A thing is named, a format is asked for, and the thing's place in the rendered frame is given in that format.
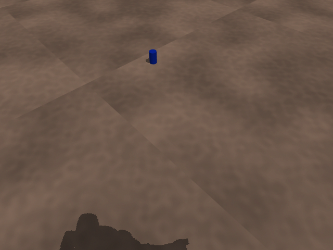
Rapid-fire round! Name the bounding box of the can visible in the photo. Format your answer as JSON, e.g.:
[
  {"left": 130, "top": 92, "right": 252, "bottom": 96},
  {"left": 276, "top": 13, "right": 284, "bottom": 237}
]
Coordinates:
[{"left": 149, "top": 49, "right": 157, "bottom": 64}]

